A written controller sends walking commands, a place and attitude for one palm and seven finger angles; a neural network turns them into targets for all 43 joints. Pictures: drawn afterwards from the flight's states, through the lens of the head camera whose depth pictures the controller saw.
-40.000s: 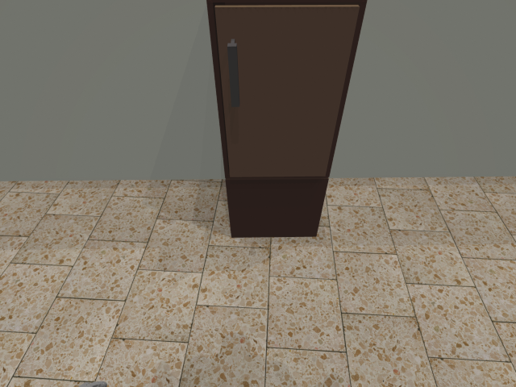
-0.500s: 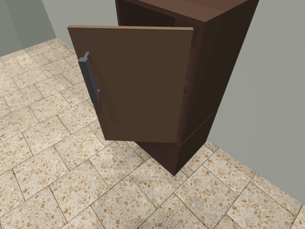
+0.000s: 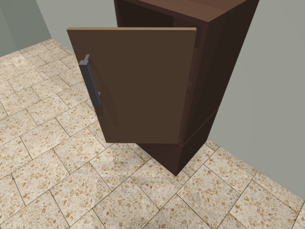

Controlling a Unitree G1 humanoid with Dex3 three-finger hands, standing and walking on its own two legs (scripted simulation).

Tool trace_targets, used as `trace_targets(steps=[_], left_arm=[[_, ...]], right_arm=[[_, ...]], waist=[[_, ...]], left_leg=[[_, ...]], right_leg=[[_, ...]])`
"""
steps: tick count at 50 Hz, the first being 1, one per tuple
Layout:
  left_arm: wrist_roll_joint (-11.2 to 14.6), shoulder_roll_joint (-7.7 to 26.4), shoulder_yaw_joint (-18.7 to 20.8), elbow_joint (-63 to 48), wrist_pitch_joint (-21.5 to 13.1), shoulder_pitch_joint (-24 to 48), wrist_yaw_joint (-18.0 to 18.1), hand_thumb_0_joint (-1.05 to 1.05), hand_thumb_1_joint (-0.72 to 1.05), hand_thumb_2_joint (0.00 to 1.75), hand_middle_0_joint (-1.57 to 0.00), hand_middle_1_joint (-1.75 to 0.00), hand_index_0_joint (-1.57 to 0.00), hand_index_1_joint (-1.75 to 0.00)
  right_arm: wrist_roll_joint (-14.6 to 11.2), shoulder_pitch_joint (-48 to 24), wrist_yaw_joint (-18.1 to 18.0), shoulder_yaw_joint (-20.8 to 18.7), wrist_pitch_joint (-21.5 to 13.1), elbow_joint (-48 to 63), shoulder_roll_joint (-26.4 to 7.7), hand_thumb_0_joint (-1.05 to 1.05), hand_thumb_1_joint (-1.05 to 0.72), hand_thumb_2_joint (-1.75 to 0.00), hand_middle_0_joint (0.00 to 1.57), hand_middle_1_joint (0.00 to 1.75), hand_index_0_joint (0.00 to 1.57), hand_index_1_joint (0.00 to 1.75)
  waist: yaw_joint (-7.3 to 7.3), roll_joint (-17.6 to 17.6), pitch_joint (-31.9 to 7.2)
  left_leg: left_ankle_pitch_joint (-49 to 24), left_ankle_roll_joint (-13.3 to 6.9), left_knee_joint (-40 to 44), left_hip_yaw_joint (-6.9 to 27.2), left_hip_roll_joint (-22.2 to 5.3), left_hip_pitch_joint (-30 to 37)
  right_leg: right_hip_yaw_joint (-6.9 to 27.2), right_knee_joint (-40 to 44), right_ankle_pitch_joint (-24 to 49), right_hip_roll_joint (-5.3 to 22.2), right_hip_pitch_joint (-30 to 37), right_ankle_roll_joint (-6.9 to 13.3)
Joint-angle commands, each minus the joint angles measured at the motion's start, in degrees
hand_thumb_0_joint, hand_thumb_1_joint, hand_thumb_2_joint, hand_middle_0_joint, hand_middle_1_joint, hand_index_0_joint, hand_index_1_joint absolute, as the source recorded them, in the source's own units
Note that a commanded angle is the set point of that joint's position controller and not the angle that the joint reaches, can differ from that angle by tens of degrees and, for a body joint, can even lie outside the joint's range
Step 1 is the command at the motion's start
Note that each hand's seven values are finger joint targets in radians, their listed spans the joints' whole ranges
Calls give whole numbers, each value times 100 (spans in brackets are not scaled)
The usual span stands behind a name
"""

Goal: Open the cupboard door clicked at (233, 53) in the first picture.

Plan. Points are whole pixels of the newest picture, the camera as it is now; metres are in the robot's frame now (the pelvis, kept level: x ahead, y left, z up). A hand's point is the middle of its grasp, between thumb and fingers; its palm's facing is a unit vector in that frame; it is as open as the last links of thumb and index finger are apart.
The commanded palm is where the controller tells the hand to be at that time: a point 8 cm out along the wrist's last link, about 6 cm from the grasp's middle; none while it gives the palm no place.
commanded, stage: raise the hand with hooked fingers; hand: left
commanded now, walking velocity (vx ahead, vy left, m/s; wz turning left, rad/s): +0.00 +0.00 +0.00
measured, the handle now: (92, 81) +0.55 +0.24 +0.08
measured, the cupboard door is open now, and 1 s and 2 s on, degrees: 42 42 42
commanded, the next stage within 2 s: none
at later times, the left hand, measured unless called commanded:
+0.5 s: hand (85, 224) +0.15 +0.18 -0.05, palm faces +0.13 -0.99 -0.02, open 8.8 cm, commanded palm +0.14 +0.25 -0.02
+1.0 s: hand (62, 185) +0.21 +0.23 +0.03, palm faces +0.13 -0.99 -0.08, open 11.8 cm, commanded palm +0.18 +0.28 +0.03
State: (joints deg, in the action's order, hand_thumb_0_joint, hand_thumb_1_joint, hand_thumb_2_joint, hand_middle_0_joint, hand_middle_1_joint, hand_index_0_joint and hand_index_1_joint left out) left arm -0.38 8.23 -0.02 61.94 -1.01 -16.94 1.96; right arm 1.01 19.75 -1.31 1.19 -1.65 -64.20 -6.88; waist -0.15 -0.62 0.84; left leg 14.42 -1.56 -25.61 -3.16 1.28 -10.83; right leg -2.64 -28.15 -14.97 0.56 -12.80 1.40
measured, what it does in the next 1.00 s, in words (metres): stands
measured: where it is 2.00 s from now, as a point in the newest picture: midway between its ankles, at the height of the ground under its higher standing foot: outside the picture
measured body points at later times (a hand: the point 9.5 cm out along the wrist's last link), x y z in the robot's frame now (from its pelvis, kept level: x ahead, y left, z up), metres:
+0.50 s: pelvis +0.00 -0.02 -0.06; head +0.04 +0.00 +0.39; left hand +0.14 +0.24 -0.05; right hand +0.27 -0.26 -0.07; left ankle -0.01 +0.10 -0.74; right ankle +0.00 -0.10 -0.74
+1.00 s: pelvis -0.01 -0.01 -0.04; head +0.03 -0.01 +0.41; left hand +0.20 +0.29 +0.04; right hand +0.12 -0.27 -0.13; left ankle -0.01 +0.10 -0.74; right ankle +0.00 -0.10 -0.74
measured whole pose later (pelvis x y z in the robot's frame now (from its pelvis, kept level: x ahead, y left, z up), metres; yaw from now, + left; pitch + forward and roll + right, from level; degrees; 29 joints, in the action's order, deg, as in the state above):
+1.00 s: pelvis -0.01 -0.01 -0.04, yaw +2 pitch +9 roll -1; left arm 20.1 16.7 19.5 3.0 -19.1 -18.6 -18.0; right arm -2.6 19.4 -4.4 -0.4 -13.5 -35.5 -16.1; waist -0.5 -1.3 -5.2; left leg 24.5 -0.4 -50.2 -0.5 -0.8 -34.5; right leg -5.5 -48.7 -23.8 -0.4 -33.9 2.6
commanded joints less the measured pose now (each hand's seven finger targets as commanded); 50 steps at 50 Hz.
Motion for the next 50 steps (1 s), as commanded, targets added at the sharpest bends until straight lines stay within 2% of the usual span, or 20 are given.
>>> trace_targets(steps=[1, 2, 3, 4, 5, 6, 7, 9, 13, 15, 18, 20, 24, 30, 34, 36, 40, 44, 47, 50], left_arm=[[-11, 463, 54, -100, -97, -381, 28, 0, 90, 90, -20, -30, -20, -30], [-64, 667, 61, 149, -135, -886, 251, 0, 90, 90, -20, -30, -20, -30], [1116, 2140, 877, -8826, -1430, 3573, 218, 0, 88, 89, -20, -32, -20, -32], [642, 1801, 835, -7480, -1114, 1068, 457, 0, 85, 88, -20, -33, -20, -33], [743, 1354, 582, -7002, -811, 807, 720, 0, 83, 87, -21, -34, -21, -34], [787, -218, -294, -5592, -227, -920, 690, 0, 81, 86, -21, -36, -21, -36], [1091, -131, -323, -6774, -367, -135, 578, 0, 78, 85, -21, -37, -21, -37], [942, 280, 74, -6743, -915, -180, 431, 0, 74, 83, -21, -40, -21, -40], [1202, -141, 458, -5346, -2098, -2541, -564, 0, 64, 79, -22, -47, -22, -47], [1360, 297, 1021, -5234, -2764, -3008, -1292, 0, 60, 77, -22, -50, -22, -50], [1373, 954, 1516, -5818, -3093, -2480, -1937, 0, 53, 74, -23, -54, -23, -54], [1443, 1286, 1741, -6727, -2966, -1773, -1900, 0, 48, 72, -23, -57, -23, -57], [1640, 1228, 1813, -8432, -3285, -692, -1501, 0, 39, 68, -24, -63, -24, -63], [1760, 1050, 914, -7945, -3502, 449, -2223, 0, 25, 62, -25, -72, -25, -72], [1876, 1714, 1665, -6631, -2291, -94, -2778, 0, 15, 58, -25, -78, -25, -78], [2101, 1922, 2118, -6515, -1635, -334, -2845, 0, 11, 56, -26, -81, -26, -81], [2487, 2077, 2936, -6974, -1395, -427, -2250, 0, 1, 52, -26, -87, -26, -87], [2253, 1706, 2532, -7252, -2003, -141, -1766, 0, -8, 48, -27, -93, -27, -93], [2035, 1699, 2114, -6789, -2194, 385, -1962, 0, -15, 45, -27, -98, -27, -98], [2037, 1908, 1982, -6651, -2120, 795, -2312, 0, -22, 42, -28, -102, -28, -102]], right_arm=[[-21, 248, -60, -82, -107, 133, -535, 0, -90, -90, 20, 30, 20, 30], [-103, -471, -10, -152, -81, 535, -781, 0, -90, -90, 20, 30, 20, 30], [-325, -422, -251, -320, -970, 2598, -1920, 0, -90, -90, 20, 30, 20, 30], [-306, -943, -460, -97, -1507, 2247, -1302, 0, -90, -90, 20, 30, 20, 30], [-334, -904, -462, -181, -1686, 1913, -1345, 0, -90, -90, 20, 30, 20, 30], [-381, -729, -375, -202, -1701, 1832, -1018, 0, -90, -90, 20, 30, 20, 30], [-453, -820, -343, -211, -1764, 2308, -1289, 0, -90, -90, 20, 30, 20, 30], [-285, -892, -347, -369, -1906, 2555, -1456, 0, -90, -90, 20, 30, 20, 30], [-139, -1132, -57, -590, -1776, 3190, -1361, 0, -90, -90, 20, 30, 20, 30], [-160, -1260, 133, -731, -1618, 3497, -1419, 0, -90, -90, 20, 30, 20, 30], [-174, -1549, 172, -729, -1418, 4072, -1462, 0, -90, -90, 20, 30, 20, 30], [-166, -1469, 101, -685, -1257, 4293, -1413, 0, -90, -90, 20, 30, 20, 30], [-151, -1011, -6, -613, -1236, 4358, -1190, 0, -90, -90, 20, 30, 20, 30], [-216, -860, -190, -384, -1485, 3893, -1454, 0, -90, -90, 20, 30, 20, 30], [-398, -939, -358, -387, -1444, 3972, -1564, 0, -90, -90, 20, 30, 20, 30], [-438, -1096, -385, -337, -1373, 4144, -1512, 0, -90, -90, 20, 30, 20, 30], [-384, -1226, -395, -270, -1335, 4242, -1257, 0, -90, -90, 20, 30, 20, 30], [-345, -951, -311, -323, -1491, 4025, -1276, 0, -90, -90, 20, 30, 20, 30], [-360, -776, -319, -327, -1582, 3904, -1471, 0, -90, -90, 20, 30, 20, 30], [-433, -729, -401, -322, -1687, 3883, -1607, 0, -90, -90, 20, 30, 20, 30]], waist=[[55, -9, 217], [329, 711, 381], [-585, -616, -2584], [49, -1455, -2337], [-71, -1437, -1842], [-157, -775, -818], [-187, -612, -205], [-337, 231, 23], [297, 1924, -185], [524, 1384, -469], [514, 423, -1018], [522, -298, -1453], [180, -1145, -2234], [-586, -517, -1364], [-239, 419, -1641], [115, 220, -1981], [457, 521, -2165], [206, 175, -1525], [-65, 69, -1102], [-107, -161, -1092]], left_leg=[[-832, -120, 568, 661, -667, -273], [-757, 72, -558, 396, -792, -578], [-1080, -50, 142, 417, -88, 879], [-1481, -7, 263, 248, -253, 1046], [-1128, 185, 198, 324, -299, 523], [-682, 156, 324, 475, -353, -22], [-365, 123, 260, 638, -326, -347], [-69, 63, -235, 635, -198, -715], [-419, 175, -1270, 427, -75, -1932], [-632, 266, -1686, 278, 56, -2219], [-688, 184, -2192, 35, 174, -2531], [-656, 135, -2324, 14, 167, -2558], [-1093, 47, -2698, 250, 4, -2000], [-337, -70, -3064, 590, -174, -2447], [52, -85, -2712, 497, -97, -2857], [-143, -52, -2505, 440, -22, -2722], [-444, 38, -2162, 532, -61, -2558], [-361, 32, -1857, 436, -107, -2300], [66, -9, -1829, 404, -96, -2305], [264, -50, -1733, 422, -94, -2098]], right_leg=[[589, 452, 802, 510, 240, 150], [831, 606, 2520, 822, 84, 22], [466, 166, 1656, 211, 474, 46], [250, -93, 784, -22, 381, 197], [18, -147, 341, 23, 101, 136], [-153, -96, 161, 10, -363, 61], [-200, -76, 156, 54, -499, 20], [-263, -89, -177, 7, -1073, -7], [-389, -1027, 108, -102, -1626, -15], [-244, -1491, 837, -57, -1425, 70], [1, -1963, 1372, 36, -1418, 82], [170, -2130, 1200, 16, -1449, 99], [245, -2191, 1415, -65, -1732, 51], [280, -2036, 547, -172, -2621, 6], [605, -1395, -99, 7, -1767, -154], [709, -1267, 123, 149, -1151, -198], [591, -1275, 808, 202, -486, -265], [283, -1248, 434, 31, -1178, -193], [372, -1040, -380, 19, -1568, -168], [463, -810, -863, 25, -1551, -111]])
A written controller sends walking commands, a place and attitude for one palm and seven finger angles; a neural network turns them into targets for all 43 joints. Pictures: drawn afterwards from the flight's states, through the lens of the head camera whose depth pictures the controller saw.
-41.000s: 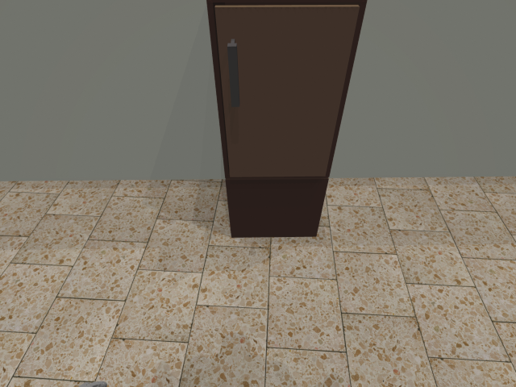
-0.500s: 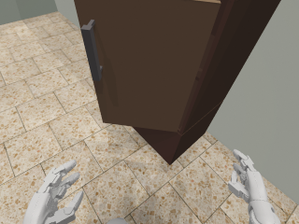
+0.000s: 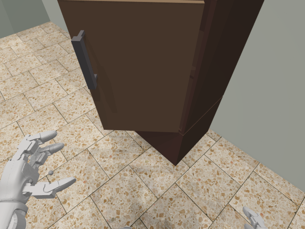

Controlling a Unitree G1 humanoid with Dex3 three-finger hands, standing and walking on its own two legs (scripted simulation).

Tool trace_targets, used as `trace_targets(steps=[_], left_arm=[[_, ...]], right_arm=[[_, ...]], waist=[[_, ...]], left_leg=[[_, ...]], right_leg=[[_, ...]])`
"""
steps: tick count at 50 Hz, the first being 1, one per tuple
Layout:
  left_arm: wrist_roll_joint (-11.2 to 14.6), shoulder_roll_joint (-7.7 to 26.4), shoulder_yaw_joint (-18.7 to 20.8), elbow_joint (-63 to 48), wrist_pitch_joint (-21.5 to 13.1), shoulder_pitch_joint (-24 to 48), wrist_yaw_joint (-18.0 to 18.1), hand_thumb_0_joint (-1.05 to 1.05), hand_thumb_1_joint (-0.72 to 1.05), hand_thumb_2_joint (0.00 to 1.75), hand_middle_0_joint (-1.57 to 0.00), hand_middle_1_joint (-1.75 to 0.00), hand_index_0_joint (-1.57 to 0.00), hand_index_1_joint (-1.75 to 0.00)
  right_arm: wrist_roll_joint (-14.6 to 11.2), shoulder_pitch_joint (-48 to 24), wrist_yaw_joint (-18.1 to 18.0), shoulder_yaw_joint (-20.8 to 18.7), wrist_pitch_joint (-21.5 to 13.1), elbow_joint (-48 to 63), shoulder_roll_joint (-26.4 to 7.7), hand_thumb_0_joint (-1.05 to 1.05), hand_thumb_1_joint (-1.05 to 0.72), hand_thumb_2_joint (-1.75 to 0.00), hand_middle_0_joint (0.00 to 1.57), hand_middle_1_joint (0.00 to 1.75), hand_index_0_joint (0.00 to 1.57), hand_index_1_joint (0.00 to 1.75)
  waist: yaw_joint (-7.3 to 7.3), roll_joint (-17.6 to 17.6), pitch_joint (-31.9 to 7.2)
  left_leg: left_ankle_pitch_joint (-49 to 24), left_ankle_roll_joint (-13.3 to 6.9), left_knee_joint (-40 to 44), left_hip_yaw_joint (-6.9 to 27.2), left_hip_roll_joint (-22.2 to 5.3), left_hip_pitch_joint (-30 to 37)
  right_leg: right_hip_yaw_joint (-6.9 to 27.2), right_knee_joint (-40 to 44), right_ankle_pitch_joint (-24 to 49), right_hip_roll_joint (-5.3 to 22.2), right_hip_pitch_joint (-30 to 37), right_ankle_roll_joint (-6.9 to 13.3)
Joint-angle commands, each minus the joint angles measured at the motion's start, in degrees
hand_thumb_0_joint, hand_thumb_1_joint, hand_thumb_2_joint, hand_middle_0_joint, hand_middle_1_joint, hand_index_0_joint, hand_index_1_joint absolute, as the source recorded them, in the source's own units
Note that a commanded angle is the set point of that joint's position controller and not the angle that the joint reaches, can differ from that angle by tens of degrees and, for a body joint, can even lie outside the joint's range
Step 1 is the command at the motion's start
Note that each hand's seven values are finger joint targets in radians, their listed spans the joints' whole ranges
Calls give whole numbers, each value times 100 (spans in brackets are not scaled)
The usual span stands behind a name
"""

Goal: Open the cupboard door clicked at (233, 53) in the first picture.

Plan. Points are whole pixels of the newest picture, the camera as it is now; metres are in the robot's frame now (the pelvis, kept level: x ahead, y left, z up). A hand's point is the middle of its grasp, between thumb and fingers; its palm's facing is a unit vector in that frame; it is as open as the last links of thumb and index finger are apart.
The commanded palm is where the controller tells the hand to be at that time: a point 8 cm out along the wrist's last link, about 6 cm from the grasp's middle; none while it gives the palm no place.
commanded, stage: raise the hand with hooked fingers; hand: left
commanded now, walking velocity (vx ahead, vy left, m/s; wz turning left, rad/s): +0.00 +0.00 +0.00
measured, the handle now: (87, 61) +0.57 +0.24 +0.12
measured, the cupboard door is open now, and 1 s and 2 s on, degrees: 42 42 42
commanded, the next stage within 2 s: move the hooked fingers beside the handle in 1.14 s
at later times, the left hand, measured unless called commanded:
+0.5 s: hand (28, 140) +0.28 +0.29 +0.12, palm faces +0.06 -1.00 -0.04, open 13.9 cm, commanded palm +0.25 +0.34 +0.13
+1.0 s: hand (31, 123) +0.31 +0.28 +0.15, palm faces +0.08 -1.00 -0.04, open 14.0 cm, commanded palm +0.28 +0.33 +0.15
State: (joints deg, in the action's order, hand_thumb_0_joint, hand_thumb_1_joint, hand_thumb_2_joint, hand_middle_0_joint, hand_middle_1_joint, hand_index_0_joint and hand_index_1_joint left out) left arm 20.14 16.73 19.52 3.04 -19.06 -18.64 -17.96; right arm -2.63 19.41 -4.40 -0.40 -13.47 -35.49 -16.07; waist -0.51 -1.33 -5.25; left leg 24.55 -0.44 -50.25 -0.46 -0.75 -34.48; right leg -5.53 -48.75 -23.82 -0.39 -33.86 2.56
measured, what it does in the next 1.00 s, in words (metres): stands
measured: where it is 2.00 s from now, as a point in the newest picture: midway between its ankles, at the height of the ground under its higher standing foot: outside the picture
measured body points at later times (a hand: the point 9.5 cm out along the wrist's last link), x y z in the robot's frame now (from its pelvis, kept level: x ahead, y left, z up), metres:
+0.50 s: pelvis +0.01 +0.02 +0.02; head +0.02 +0.02 +0.47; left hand +0.27 +0.34 +0.13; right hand +0.20 -0.20 -0.04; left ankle +0.01 +0.11 -0.70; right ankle +0.01 -0.09 -0.70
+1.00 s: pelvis +0.02 +0.01 +0.03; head +0.03 +0.01 +0.48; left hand +0.30 +0.34 +0.15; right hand +0.17 -0.24 -0.05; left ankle +0.01 +0.11 -0.70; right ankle +0.01 -0.09 -0.70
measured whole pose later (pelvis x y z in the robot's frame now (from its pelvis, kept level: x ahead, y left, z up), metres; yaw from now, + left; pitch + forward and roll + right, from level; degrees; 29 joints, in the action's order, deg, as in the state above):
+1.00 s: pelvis +0.02 +0.01 +0.03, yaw +0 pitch +3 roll -1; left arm 18.8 23.5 25.6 18.3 -5.9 4.4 -25.1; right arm -3.0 16.5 -6.1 2.7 -12.7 -35.2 -16.0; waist 1.0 -1.2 -2.6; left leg 19.7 -1.3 -36.0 -1.4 0.0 -19.4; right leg -4.4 -34.4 -18.5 -0.3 -19.0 1.6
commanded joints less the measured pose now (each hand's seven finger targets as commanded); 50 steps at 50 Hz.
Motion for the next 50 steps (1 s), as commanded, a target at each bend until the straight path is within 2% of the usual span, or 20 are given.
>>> trace_targets(steps=[1, 5, 6, 9, 12, 15, 17, 19, 23, 25, 27, 31, 32, 33, 35, 39, 42, 44, 45, 50], left_arm=[[15, 1221, 141, -789, -266, 1099, -406, 0, -24, 41, -28, -103, -28, -103], [144, 1834, 769, -1043, -136, 1591, -379, 0, -34, 37, -29, -110, -29, -110], [186, 1713, 772, -1120, -143, 1629, -330, 0, -36, 36, -29, -111, -29, -111], [204, 1561, 773, -837, -45, 1719, -168, 0, -43, 33, -29, -115, -29, -115], [130, 1502, 613, -288, 329, 1911, -285, 0, -50, 30, -30, -120, -30, -120], [44, 1508, 431, 29, 773, 2158, -543, 0, -50, 30, -30, -120, -30, -120], [27, 1639, 479, -129, 935, 2535, -659, 0, -50, 30, -30, -120, -30, -120], [29, 1839, 643, -339, 961, 2923, -673, 0, -50, 30, -30, -120, -30, -120], [76, 2173, 1002, -322, 825, 3513, -591, 0, -50, 30, -30, -120, -30, -120], [39, 2300, 1069, -203, 788, 3640, -586, 0, -50, 30, -30, -120, -30, -120], [-2, 2228, 972, -73, 857, 3767, -645, 0, -50, 30, -30, -120, -30, -120], [-10, 2242, 863, 536, 1189, 3953, -870, 0, -50, 30, -30, -120, -30, -120], [-12, 2379, 955, 645, 1274, 4023, -913, 0, -50, 30, -30, -120, -30, -120], [-15, 2259, 856, 792, 1348, 3931, -955, 0, -50, 30, -30, -120, -30, -120], [35, 2195, 876, 1027, 1434, 3652, -1013, 0, -50, 30, -30, -120, -30, -120], [58, 2355, 1066, 648, 1296, 3639, -952, 0, -50, 30, -30, -120, -30, -120], [25, 2532, 1221, 128, 1024, 3800, -784, 0, -50, 30, -30, -120, -30, -120], [2, 2530, 1278, -13, 877, 3841, -659, 0, -50, 30, -30, -120, -30, -120], [-6, 2596, 1300, 39, 859, 3862, -632, 0, -50, 30, -30, -120, -30, -120], [-15, 2257, 1021, 609, 1026, 3875, -730, 0, -50, 30, -30, -120, -30, -120]], right_arm=[[-79, -674, -123, -167, -526, 997, -708, 0, -90, -90, 20, 30, 20, 30], [-60, -693, -212, -133, -586, 963, -722, 0, -90, -90, 20, 30, 20, 30], [-59, -730, -210, -112, -589, 970, -672, 0, -90, -90, 20, 30, 20, 30], [-49, -778, -184, -57, -587, 932, -646, 0, -90, -90, 20, 30, 20, 30], [-75, -747, -152, -37, -504, 934, -701, 0, -90, -90, 20, 30, 20, 30], [-106, -725, -173, -8, -444, 1001, -753, 0, -90, -90, 20, 30, 20, 30], [-108, -722, -195, -9, -417, 1039, -747, 0, -90, -90, 20, 30, 20, 30], [-92, -754, -222, 15, -403, 1060, -728, 0, -90, -90, 20, 30, 20, 30], [-52, -806, -252, 77, -370, 996, -696, 0, -90, -90, 20, 30, 20, 30], [-44, -795, -255, 98, -359, 931, -700, 0, -90, -90, 20, 30, 20, 30], [-59, -808, -269, 109, -348, 893, -665, 0, -90, -90, 20, 30, 20, 30], [-109, -791, -309, 103, -292, 870, -738, 0, -90, -90, 20, 30, 20, 30], [-110, -783, -322, 95, -272, 863, -765, 0, -90, -90, 20, 30, 20, 30], [-114, -801, -322, 104, -262, 886, -760, 0, -90, -90, 20, 30, 20, 30], [-114, -767, -294, 94, -243, 923, -778, 0, -90, -90, 20, 30, 20, 30], [-83, -772, -219, 45, -228, 1014, -778, 0, -90, -90, 20, 30, 20, 30], [-45, -751, -185, 44, -242, 1025, -721, 0, -90, -90, 20, 30, 20, 30], [-28, -722, -191, 33, -262, 983, -701, 0, -90, -90, 20, 30, 20, 30], [-13, -702, -193, 42, -247, 946, -729, 0, -90, -90, 20, 30, 20, 30], [-85, -720, -259, 34, -218, 835, -738, 0, -90, -90, 20, 30, 20, 30]], waist=[[-34, -114, -667], [149, -253, -1063], [171, -412, -1096], [189, -536, -716], [136, -356, -414], [136, -364, -374], [107, -216, -613], [111, -233, -827], [133, -211, -817], [176, -485, -883], [133, -761, -902], [97, -368, -697], [115, -358, -743], [130, -427, -644], [180, -75, -597], [238, -143, -942], [266, -479, -1165], [239, -588, -1155], [239, -401, -1073], [120, -394, -608]], left_leg=[[-753, -167, 809, 158, 113, 383], [-1193, -162, 1060, 251, 69, 873], [-1318, -151, 1139, 238, 80, 1021], [-1469, -87, 1331, 285, 58, 1181], [-1487, -72, 1446, 284, 45, 1210], [-1671, -79, 1508, 300, 45, 1335], [-1884, -85, 1545, 332, 29, 1536], [-1928, -88, 1570, 353, 31, 1704], [-1973, -40, 1697, 425, 27, 1891], [-2185, -6, 1719, 425, 25, 2057], [-2320, 19, 1770, 424, 18, 2204], [-2220, -29, 1887, 437, 5, 2116], [-2189, -43, 1897, 422, 20, 2098], [-2165, -34, 1919, 430, 26, 2055], [-2151, -47, 1922, 425, 38, 1964], [-2284, -62, 1884, 365, 59, 2049], [-2521, -45, 1884, 312, 52, 2262], [-2528, -47, 1885, 293, 48, 2316], [-2433, -67, 1878, 280, 45, 2215], [-2048, -121, 1898, 175, 71, 2031]], right_leg=[[746, 1302, 22, 139, 702, -220], [527, 1223, 689, 53, 1182, -159], [443, 1196, 910, 33, 1238, -147], [234, 1183, 1177, -22, 1140, -109], [195, 1279, 1311, -48, 1093, -111], [210, 1361, 1537, -54, 1233, -87], [180, 1385, 1726, -58, 1319, -111], [183, 1427, 1744, -61, 1393, -113], [167, 1510, 1680, -99, 1439, -80], [179, 1531, 1784, -95, 1502, -43], [175, 1578, 1851, -64, 1504, -44], [160, 1727, 1859, -57, 1538, -62], [171, 1754, 1862, -48, 1571, -68], [159, 1763, 1817, -40, 1538, -56], [148, 1789, 1853, -51, 1595, -54], [184, 1748, 2003, -35, 1687, -73], [234, 1728, 2154, -53, 1828, -51], [240, 1737, 2167, -48, 1792, -62], [266, 1761, 2153, -59, 1856, -57], [318, 1875, 2019, -17, 1697, -86]])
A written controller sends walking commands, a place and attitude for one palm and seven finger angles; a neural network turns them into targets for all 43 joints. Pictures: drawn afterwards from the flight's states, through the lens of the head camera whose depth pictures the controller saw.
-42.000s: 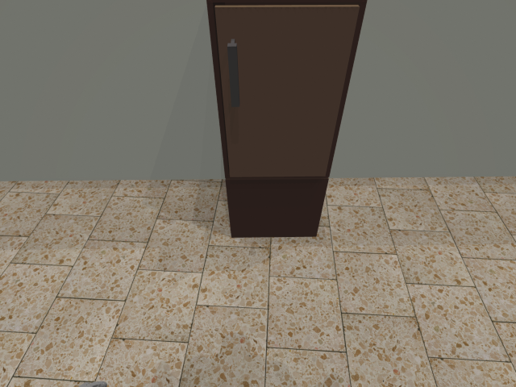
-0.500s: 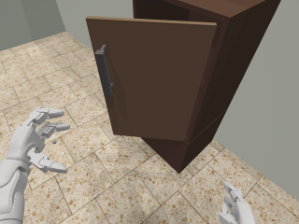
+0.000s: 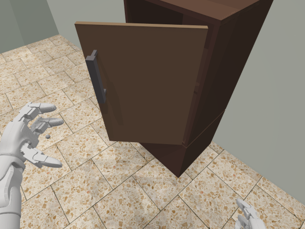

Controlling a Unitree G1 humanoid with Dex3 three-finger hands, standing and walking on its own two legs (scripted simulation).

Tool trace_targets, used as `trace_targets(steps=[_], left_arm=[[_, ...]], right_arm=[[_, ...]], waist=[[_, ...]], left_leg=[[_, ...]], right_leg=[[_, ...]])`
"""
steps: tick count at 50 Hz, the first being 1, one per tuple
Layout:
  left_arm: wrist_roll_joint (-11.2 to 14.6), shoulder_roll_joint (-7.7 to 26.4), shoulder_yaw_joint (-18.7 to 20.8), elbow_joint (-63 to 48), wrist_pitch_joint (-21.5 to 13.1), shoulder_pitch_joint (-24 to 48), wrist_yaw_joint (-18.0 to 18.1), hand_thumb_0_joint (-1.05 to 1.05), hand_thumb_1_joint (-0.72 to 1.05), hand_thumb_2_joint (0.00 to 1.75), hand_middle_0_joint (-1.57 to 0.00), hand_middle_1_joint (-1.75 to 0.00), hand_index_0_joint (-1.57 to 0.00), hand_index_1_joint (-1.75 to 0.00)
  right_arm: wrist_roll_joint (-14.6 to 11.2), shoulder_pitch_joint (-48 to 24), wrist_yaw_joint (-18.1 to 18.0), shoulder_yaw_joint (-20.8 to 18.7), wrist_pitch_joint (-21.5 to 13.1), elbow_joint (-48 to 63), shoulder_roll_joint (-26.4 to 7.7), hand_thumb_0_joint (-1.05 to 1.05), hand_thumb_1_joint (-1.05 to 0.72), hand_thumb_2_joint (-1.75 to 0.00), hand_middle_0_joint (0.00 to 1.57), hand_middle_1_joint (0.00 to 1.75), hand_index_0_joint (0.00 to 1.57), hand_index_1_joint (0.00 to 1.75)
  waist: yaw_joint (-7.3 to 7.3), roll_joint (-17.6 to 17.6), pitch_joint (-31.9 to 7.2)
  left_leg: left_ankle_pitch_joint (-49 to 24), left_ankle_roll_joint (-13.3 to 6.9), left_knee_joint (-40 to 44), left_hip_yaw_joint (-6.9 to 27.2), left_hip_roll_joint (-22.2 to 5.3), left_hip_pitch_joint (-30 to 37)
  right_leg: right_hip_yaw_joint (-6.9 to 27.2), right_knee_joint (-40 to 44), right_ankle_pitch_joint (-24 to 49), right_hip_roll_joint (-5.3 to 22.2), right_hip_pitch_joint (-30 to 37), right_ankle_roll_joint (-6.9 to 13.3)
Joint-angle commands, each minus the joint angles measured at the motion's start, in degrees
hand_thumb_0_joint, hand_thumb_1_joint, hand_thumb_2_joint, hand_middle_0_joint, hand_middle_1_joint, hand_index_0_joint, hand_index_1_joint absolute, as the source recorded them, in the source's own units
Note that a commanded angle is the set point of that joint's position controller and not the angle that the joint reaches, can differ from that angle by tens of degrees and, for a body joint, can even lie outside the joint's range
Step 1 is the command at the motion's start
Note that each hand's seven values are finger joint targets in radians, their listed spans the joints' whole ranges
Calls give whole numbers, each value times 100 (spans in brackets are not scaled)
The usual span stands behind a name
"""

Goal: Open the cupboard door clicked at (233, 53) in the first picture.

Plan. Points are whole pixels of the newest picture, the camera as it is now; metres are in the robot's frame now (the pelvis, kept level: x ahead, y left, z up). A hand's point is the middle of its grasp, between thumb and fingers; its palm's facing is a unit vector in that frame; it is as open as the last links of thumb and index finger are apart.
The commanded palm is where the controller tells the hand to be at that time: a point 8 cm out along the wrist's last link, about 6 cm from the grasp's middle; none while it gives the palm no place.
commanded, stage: raise the hand with hooked fingers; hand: left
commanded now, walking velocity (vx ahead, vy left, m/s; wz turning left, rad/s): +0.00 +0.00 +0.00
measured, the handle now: (98, 77) +0.55 +0.23 +0.09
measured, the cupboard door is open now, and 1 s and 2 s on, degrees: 42 42 42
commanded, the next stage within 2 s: move the hooked fingers beside the handle in 0.14 s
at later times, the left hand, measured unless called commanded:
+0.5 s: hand (52, 130) +0.31 +0.27 +0.11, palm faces +0.08 -1.00 -0.03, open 14.0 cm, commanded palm +0.29 +0.32 +0.11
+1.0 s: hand (57, 110) +0.38 +0.29 +0.11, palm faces +0.02 -1.00 +0.01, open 14.0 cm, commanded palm +0.36 +0.34 +0.11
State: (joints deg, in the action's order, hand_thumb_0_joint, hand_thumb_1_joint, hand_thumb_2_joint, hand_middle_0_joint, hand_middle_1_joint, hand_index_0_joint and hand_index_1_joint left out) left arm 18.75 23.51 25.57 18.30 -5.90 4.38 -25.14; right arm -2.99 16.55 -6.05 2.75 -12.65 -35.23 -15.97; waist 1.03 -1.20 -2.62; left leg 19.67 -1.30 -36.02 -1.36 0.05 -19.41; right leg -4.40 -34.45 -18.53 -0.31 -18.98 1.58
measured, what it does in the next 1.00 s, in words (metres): stands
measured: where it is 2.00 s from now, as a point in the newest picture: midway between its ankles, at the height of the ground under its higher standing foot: outside the picture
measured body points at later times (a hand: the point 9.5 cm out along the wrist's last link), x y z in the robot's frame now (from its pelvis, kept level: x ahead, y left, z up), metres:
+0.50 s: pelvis -0.01 -0.02 +0.00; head +0.01 -0.02 +0.45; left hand +0.30 +0.33 +0.12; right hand +0.15 -0.27 -0.09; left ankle -0.01 +0.10 -0.73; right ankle -0.01 -0.10 -0.73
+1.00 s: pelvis -0.01 +0.01 -0.01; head +0.04 +0.02 +0.44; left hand +0.37 +0.35 +0.11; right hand +0.07 -0.27 -0.11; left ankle -0.01 +0.10 -0.73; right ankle -0.01 -0.10 -0.73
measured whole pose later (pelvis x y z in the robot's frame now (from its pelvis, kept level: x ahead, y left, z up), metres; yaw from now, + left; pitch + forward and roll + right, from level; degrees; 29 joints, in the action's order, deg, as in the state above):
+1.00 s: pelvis -0.01 +0.01 -0.01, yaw -1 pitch +8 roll -2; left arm 14.8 32.7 27.1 50.6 -11.8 30.2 -30.1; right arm -3.1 21.1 -5.7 2.4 -7.5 -37.0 -17.3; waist -2.7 -0.4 -3.4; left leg 20.7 -2.0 -41.1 -1.7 -0.3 -28.9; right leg -4.1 -38.0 -18.5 -0.5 -27.9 1.1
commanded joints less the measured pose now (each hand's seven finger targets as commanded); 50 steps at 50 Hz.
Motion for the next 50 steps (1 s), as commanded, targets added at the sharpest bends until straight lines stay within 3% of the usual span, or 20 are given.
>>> trace_targets(steps=[1, 3, 8, 10, 12, 14, 19, 20, 23, 24, 26, 29, 30, 32, 36, 40, 41, 42, 45, 50], left_arm=[[117, 1541, 362, -815, -228, 1576, -61, 0, -50, 30, -30, -120, -30, -120], [96, 1510, 256, -802, -136, 1593, -131, 0, -50, 30, -30, -120, -30, -120], [173, 1714, 507, -1088, -288, 1537, -107, 0, -50, 30, -30, -120, -30, -120], [220, 1761, 586, -1023, -363, 1507, -68, 0, -50, 30, -30, -120, -30, -120], [237, 1701, 609, -896, -378, 1527, -43, 0, -50, 30, -30, -120, -30, -120], [164, 1931, 750, -621, -368, 1745, -30, 0, -50, 30, -30, -120, -30, -120], [9, 1988, 451, -118, -356, 2703, -154, 0, -50, 30, -30, -120, -30, -120], [9, 2071, 435, -50, -402, 2925, -198, 0, -50, 30, -30, -120, -30, -120], [17, 2051, 347, 70, -575, 3260, -314, 0, -50, 30, -30, -120, -30, -120], [8, 2205, 508, 305, -597, 3146, -317, 0, -50, 30, -30, -120, -30, -120], [21, 2300, 526, 781, -590, 3311, -384, 0, -50, 30, -30, -120, -30, -120], [-37, 2346, 550, 1058, -605, 3346, -403, 0, -50, 30, -30, -120, -30, -120], [-40, 2493, 655, 1234, -564, 3235, -395, 0, -50, 30, -30, -120, -30, -120], [-92, 2571, 689, 1350, -575, 3415, -367, 0, -50, 30, -30, -120, -30, -120], [-145, 2980, 1015, 1413, -761, 3550, -353, 0, -50, 30, -30, -120, -30, -120], [-169, 2727, 671, 1444, -957, 4172, -421, 0, -50, 30, -30, -120, -30, -120], [-189, 2945, 876, 1515, -985, 4114, -432, 0, -50, 30, -30, -120, -30, -120], [-196, 2729, 641, 1619, -991, 4213, -476, 0, -50, 30, -30, -120, -30, -120], [-218, 2589, 376, 1843, -997, 4706, -541, 0, -50, 30, -30, -120, -30, -120], [-304, 2591, 281, 2181, -986, 5087, -460, 0, -50, 30, -30, -120, -30, -120]], right_arm=[[-63, -453, -109, -281, -290, 817, -751, 0, -90, -90, 20, 30, 20, 30], [-77, -464, -134, -284, -282, 836, -755, 0, -90, -90, 20, 30, 20, 30], [-48, -491, -118, -288, -295, 898, -720, 0, -90, -90, 20, 30, 20, 30], [-34, -489, -110, -271, -290, 867, -720, 0, -90, -90, 20, 30, 20, 30], [-46, -543, -104, -267, -296, 854, -704, 0, -90, -90, 20, 30, 20, 30], [-65, -491, -126, -276, -255, 769, -728, 0, -90, -90, 20, 30, 20, 30], [-86, -424, -179, -253, -201, 667, -761, 0, -90, -90, 20, 30, 20, 30], [-85, -371, -190, -267, -179, 640, -786, 0, -90, -90, 20, 30, 20, 30], [-80, -317, -202, -281, -199, 622, -785, 0, -90, -90, 20, 30, 20, 30], [-68, -277, -200, -278, -197, 622, -811, 0, -90, -90, 20, 30, 20, 30], [-78, -197, -183, -274, -137, 546, -847, 0, -90, -90, 20, 30, 20, 30], [-77, -132, -133, -297, -104, 583, -870, 0, -90, -90, 20, 30, 20, 30], [-65, -95, -105, -292, -61, 627, -899, 0, -90, -90, 20, 30, 20, 30], [-66, -32, -84, -318, -18, 633, -913, 0, -90, -90, 20, 30, 20, 30], [-32, 127, -19, -349, 87, 706, -964, 0, -90, -90, 20, 30, 20, 30], [-25, 257, -14, -361, 162, 672, -959, 0, -90, -90, 20, 30, 20, 30], [-20, 318, -16, -383, 171, 652, -983, 0, -90, -90, 20, 30, 20, 30], [-34, 331, -21, -372, 186, 624, -977, 0, -90, -90, 20, 30, 20, 30], [-40, 451, -49, -375, 238, 540, -1026, 0, -90, -90, 20, 30, 20, 30], [0, 628, -43, -388, 311, 444, -1069, 0, -90, -90, 20, 30, 20, 30]], waist=[[-59, -351, -865], [-75, -306, -917], [11, -229, -1287], [19, -11, -1186], [7, -58, -1056], [-41, -161, -982], [-259, -310, -841], [-293, -101, -918], [-301, -336, -1374], [-234, -221, -1397], [-290, -20, -1273], [-204, -308, -1403], [-136, -142, -1346], [-183, -42, -1399], [-109, -84, -1623], [-309, -324, -1576], [-247, -461, -1692], [-346, -491, -1581], [-470, -486, -1519], [-480, -509, -1699]], left_leg=[[-1525, -48, 494, 269, 1, 482], [-1456, -66, 462, 248, 15, 456], [-1664, -74, 385, 224, 33, 517], [-1664, -72, 359, 212, 16, 451], [-1527, -78, 362, 175, 42, 340], [-1394, -72, 356, 153, 47, 224], [-1148, -84, 262, 138, 45, 96], [-1153, -93, 210, 140, 11, 73], [-1233, -102, 159, 155, 51, 227], [-1244, -99, 153, 186, 51, 150], [-1168, -96, 92, 162, 32, -88], [-1236, -84, 119, 165, 56, -120], [-1242, -83, 109, 179, 36, -219], [-1231, -99, 112, 157, 34, -283], [-1399, -106, 96, 152, 28, -368], [-1383, -115, 46, 138, 7, -231], [-1402, -108, 62, 163, 2, -172], [-1382, -109, 62, 164, -2, -125], [-1271, -98, 66, 256, -34, -40], [-1512, -43, 58, 414, -64, 169]], right_leg=[[208, 453, 1495, -19, 208, 2], [229, 472, 1469, 2, 210, -23], [285, 416, 1763, 6, 446, -50], [316, 413, 1829, 8, 496, -60], [375, 439, 1777, 36, 446, -86], [404, 461, 1620, 53, 370, -96], [530, 503, 1327, 106, 155, -115], [602, 495, 1330, 122, 219, -134], [601, 424, 1438, 118, 310, -116], [564, 390, 1441, 102, 332, -100], [664, 388, 1420, 129, 296, -123], [573, 296, 1482, 126, 269, -87], [569, 265, 1478, 115, 320, -64], [576, 255, 1520, 100, 253, -100], [547, 130, 1709, 49, 409, -67], [511, 103, 1624, -7, 117, -41], [483, 84, 1586, -33, 83, -22], [447, 97, 1547, -48, -64, -21], [355, 102, 1272, -77, -395, 17], [244, 47, 1224, -103, -645, 56]])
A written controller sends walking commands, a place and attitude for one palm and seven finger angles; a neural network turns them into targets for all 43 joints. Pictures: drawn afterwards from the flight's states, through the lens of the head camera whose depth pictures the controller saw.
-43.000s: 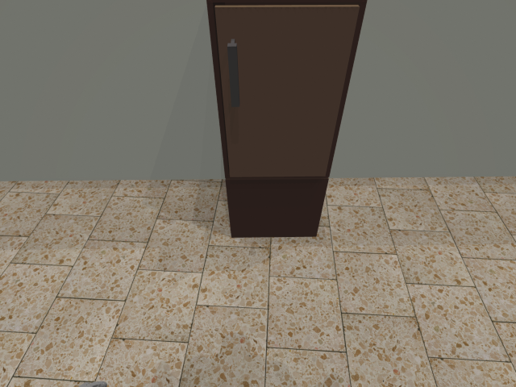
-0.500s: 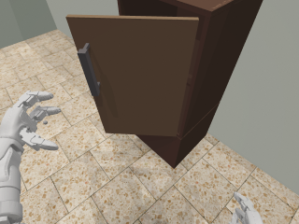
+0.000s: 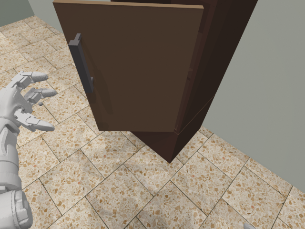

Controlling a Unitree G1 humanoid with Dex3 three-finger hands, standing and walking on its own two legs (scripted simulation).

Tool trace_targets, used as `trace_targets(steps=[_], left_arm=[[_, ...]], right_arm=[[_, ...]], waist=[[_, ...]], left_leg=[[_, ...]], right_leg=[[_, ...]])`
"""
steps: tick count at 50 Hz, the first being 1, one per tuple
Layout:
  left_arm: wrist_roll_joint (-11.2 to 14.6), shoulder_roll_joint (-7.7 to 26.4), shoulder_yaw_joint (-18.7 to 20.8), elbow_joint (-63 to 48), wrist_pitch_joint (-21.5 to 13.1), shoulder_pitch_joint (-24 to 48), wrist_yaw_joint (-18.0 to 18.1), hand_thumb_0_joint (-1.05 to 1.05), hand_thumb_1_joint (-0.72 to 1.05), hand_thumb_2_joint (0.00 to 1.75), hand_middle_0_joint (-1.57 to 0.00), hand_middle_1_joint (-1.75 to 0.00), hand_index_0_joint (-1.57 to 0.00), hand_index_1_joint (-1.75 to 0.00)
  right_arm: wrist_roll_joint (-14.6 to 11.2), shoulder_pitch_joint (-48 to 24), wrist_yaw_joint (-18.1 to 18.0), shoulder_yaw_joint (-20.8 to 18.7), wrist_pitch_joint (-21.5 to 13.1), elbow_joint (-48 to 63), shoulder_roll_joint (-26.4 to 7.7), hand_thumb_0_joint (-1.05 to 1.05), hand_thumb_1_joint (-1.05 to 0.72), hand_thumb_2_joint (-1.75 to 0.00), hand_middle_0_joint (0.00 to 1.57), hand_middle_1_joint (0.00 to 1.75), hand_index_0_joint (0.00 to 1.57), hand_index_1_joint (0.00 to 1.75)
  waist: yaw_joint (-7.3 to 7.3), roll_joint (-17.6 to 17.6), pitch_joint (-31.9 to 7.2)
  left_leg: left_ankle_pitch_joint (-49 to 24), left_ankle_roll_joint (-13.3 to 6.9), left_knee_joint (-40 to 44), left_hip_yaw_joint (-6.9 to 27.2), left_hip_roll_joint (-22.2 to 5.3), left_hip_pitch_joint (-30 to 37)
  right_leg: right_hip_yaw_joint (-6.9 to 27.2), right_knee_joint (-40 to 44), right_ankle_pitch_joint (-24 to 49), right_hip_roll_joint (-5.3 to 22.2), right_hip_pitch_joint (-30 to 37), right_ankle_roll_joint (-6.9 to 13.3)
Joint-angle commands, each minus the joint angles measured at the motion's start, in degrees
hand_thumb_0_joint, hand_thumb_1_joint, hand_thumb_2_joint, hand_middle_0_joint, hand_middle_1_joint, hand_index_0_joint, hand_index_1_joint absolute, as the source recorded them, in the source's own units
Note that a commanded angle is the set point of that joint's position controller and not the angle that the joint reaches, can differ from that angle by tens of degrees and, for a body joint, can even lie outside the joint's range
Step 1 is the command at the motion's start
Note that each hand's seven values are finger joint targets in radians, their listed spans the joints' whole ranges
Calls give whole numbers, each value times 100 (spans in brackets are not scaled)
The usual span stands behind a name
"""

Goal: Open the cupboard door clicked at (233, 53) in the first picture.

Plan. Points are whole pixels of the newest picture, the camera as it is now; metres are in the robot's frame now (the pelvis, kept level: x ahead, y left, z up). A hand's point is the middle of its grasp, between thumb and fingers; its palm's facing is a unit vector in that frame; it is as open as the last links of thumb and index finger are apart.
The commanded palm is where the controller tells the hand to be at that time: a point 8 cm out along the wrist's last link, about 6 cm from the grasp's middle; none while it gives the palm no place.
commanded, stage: move the hooked fingers beside the handle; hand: left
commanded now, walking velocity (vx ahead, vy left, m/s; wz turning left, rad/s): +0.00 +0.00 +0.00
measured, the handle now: (84, 64) +0.56 +0.23 +0.10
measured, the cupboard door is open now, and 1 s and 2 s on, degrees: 42 42 42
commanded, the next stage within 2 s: slide the fingers in behind the handle in 1.96 s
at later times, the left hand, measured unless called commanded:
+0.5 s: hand (49, 86) +0.45 +0.29 +0.11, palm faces +0.03 -1.00 +0.01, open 14.0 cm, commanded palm +0.43 +0.33 +0.11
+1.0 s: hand (56, 71) +0.51 +0.29 +0.12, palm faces +0.02 -1.00 +0.01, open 14.0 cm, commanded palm +0.48 +0.34 +0.10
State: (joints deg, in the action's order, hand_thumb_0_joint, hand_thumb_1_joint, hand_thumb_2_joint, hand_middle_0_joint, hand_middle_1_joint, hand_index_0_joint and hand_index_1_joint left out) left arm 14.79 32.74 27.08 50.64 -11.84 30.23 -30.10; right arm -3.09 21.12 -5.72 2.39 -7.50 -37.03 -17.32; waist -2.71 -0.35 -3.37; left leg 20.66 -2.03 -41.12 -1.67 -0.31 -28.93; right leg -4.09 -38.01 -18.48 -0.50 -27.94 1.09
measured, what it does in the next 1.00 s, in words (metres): stands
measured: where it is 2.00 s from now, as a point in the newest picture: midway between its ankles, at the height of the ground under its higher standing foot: outside the picture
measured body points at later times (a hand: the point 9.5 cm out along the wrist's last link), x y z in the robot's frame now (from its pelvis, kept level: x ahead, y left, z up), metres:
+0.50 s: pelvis +0.01 +0.01 +0.00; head +0.08 +0.03 +0.44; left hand +0.44 +0.34 +0.12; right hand +0.05 -0.26 -0.11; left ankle +0.00 +0.09 -0.72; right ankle +0.00 -0.11 -0.72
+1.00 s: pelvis +0.01 +0.00 -0.01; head +0.13 +0.03 +0.42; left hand +0.50 +0.34 +0.12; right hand -0.01 -0.28 -0.11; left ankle +0.00 +0.09 -0.72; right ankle +0.00 -0.11 -0.72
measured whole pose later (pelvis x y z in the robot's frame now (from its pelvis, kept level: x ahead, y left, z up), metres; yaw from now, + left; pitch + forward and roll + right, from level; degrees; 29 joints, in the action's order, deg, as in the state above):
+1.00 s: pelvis +0.01 +0.00 -0.01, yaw -2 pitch +18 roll -3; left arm 6.7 48.3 31.6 73.9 -14.5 53.9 -30.7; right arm -1.4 25.3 -4.0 3.3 3.6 -35.2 -17.8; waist -10.0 0.2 -4.4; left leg 23.2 -2.1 -46.5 -2.1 -2.2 -41.6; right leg -3.6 -41.1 -19.2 -2.3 -40.1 1.1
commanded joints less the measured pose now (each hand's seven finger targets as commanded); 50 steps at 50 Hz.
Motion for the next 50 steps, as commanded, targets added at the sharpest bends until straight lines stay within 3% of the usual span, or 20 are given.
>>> trace_targets(steps=[1, 4, 5, 10, 16, 19, 21, 26, 28, 30, 31, 32, 34, 38, 42, 44, 45, 48, 49, 50], left_arm=[[48, 1713, 164, -1101, -402, 2528, 75, 0, -50, 30, -30, -120, -30, -120], [-14, 1693, 175, -873, -444, 2685, 240, 0, -50, 30, -30, -120, -30, -120], [-7, 1858, 312, -807, -471, 2686, 277, 0, -50, 30, -30, -120, -30, -120], [-193, 1983, 378, -594, -519, 2676, 383, 0, -50, 30, -30, -120, -30, -120], [-182, 2027, 370, -453, -615, 3011, 291, 0, -50, 30, -30, -120, -30, -120], [-225, 1778, 85, -210, -620, 3425, 232, 0, -50, 30, -30, -120, -30, -120], [-277, 2095, 252, -22, -648, 3631, 237, 0, -50, 30, -30, -120, -30, -120], [-355, 2197, 232, -16, -769, 3941, 239, 0, -50, 30, -30, -120, -30, -120], [-344, 2363, 363, 190, -776, 3944, 238, 0, -50, 30, -30, -120, -30, -120], [-348, 2541, 439, 396, -753, 4013, 227, 0, -50, 30, -30, -120, -30, -120], [-416, 2563, 389, 439, -734, 4163, 226, 0, -50, 30, -30, -120, -30, -120], [-452, 2335, 182, 594, -690, 4184, 218, 0, -50, 30, -30, -120, -30, -120], [-560, 2802, 425, 942, -621, 4126, 252, 0, -50, 30, -30, -120, -30, -120], [-689, 2972, 369, 851, -694, 4628, 255, 0, -50, 30, -30, -120, -30, -120], [-658, 3393, 586, 1014, -746, 4992, 161, 0, -50, 30, -30, -120, -30, -120], [-673, 3409, 600, 1189, -691, 4735, 53, 0, -50, 30, -30, -120, -30, -120], [-643, 3454, 662, 1232, -682, 4548, -1, 0, -50, 30, -30, -120, -30, -120], [-710, 3497, 662, 1350, -536, 4106, -105, 0, -50, 30, -30, -120, -30, -120], [-698, 3443, 616, 1403, -484, 4091, -126, 0, -50, 30, -30, -120, -30, -120], [-620, 3574, 764, 1334, -497, 4079, -160, 0, -50, 30, -30, -120, -30, -120]], right_arm=[[15, 198, -63, -362, -185, 637, -931, 0, -90, -90, 20, 30, 20, 30], [52, 256, -29, -352, -127, 592, -924, 0, -90, -90, 20, 30, 20, 30], [65, 305, -16, -349, -84, 605, -947, 0, -90, -90, 20, 30, 20, 30], [100, 412, 68, -356, 69, 678, -937, 0, -90, -90, 20, 30, 20, 30], [102, 549, 96, -390, 262, 619, -968, 0, -90, -90, 20, 30, 20, 30], [112, 580, 88, -387, 319, 531, -965, 0, -90, -90, 20, 30, 20, 30], [122, 657, 64, -381, 389, 470, -1008, 0, -90, -90, 20, 30, 20, 30], [169, 796, 77, -386, 496, 399, -1008, 0, -90, -90, 20, 30, 20, 30], [168, 831, 81, -388, 559, 371, -1027, 0, -90, -90, 20, 30, 20, 30], [154, 855, 69, -361, 627, 394, -1040, 0, -90, -90, 20, 30, 20, 30], [153, 848, 69, -344, 652, 396, -1031, 0, -90, -90, 20, 30, 20, 30], [148, 855, 87, -345, 661, 397, -1017, 0, -90, -90, 20, 30, 20, 30], [152, 911, 70, -327, 720, 401, -1083, 0, -90, -90, 20, 30, 20, 30], [161, 1027, 56, -312, 791, 434, -1089, 0, -90, -90, 20, 30, 20, 30], [174, 1165, 35, -299, 877, 385, -1144, 0, -90, -90, 20, 30, 20, 30], [171, 1212, 49, -296, 920, 414, -1137, 0, -90, -90, 20, 30, 20, 30], [180, 1239, 56, -297, 950, 455, -1132, 0, -90, -90, 20, 30, 20, 30], [177, 1271, 98, -301, 1049, 528, -1129, 0, -90, -90, 20, 30, 20, 30], [169, 1279, 109, -303, 1080, 545, -1138, 0, -90, -90, 20, 30, 20, 30], [172, 1269, 103, -305, 1097, 595, -1147, 0, -90, -90, 20, 30, 20, 30]], waist=[[-101, -671, -1783], [-108, -603, -1769], [-67, -441, -1762], [-16, -763, -1964], [-173, -597, -2068], [-313, -757, -1859], [-348, -619, -1906], [-356, -936, -2343], [-373, -728, -2392], [-391, -618, -2241], [-409, -754, -2214], [-487, -837, -2066], [-481, -620, -1843], [-574, -885, -2160], [-694, -709, -2489], [-645, -727, -2558], [-535, -868, -2634], [-477, -856, -2538], [-541, -688, -2404], [-468, -711, -2422]], left_leg=[[-1715, 48, 556, 456, -35, 1231], [-1862, 96, 541, 516, -63, 1234], [-1982, 104, 527, 532, -78, 1172], [-2592, 177, 434, 513, -101, 1263], [-2857, 178, 325, 499, -167, 1333], [-2592, 172, 309, 536, -161, 1323], [-2440, 130, 285, 528, -148, 1194], [-2887, 203, 159, 594, -164, 1489], [-2744, 148, 108, 543, -143, 1281], [-2575, 90, 111, 491, -124, 969], [-2555, 85, 122, 495, -118, 963], [-2396, 74, 120, 479, -115, 961], [-1991, 5, 99, 427, -93, 508], [-2028, -1, 19, 446, -91, 575], [-2060, -50, -127, 413, -107, 401], [-2119, -63, -167, 365, -87, 271], [-2297, -46, -184, 364, -77, 336], [-2367, -59, -208, 299, -76, 202], [-2270, -84, -215, 274, -82, 101], [-2350, -76, -229, 267, -66, 43]], right_leg=[[202, 374, 1257, -89, 216, 94], [165, 329, 1284, -88, 115, 85], [147, 296, 1361, -107, 196, 108], [163, 191, 1585, -110, 146, 97], [165, 199, 1726, -166, 51, 55], [148, 230, 1487, -151, -252, 54], [160, 203, 1484, -163, -218, 56], [159, 126, 1600, -168, -291, 60], [193, 117, 1717, -170, -149, 43], [198, 84, 1779, -169, -39, 52], [211, 87, 1758, -169, -98, 37], [201, 119, 1625, -172, -282, 27], [266, 140, 1518, -155, -226, 12], [292, 73, 1534, -163, -265, 14], [375, 25, 1755, -180, -74, -37], [386, -15, 1924, -175, 43, -42], [384, -65, 2049, -189, 99, -1], [361, -59, 2160, -195, 55, -40], [362, -36, 2153, -201, -1, -61], [375, -76, 2301, -209, 138, -36]])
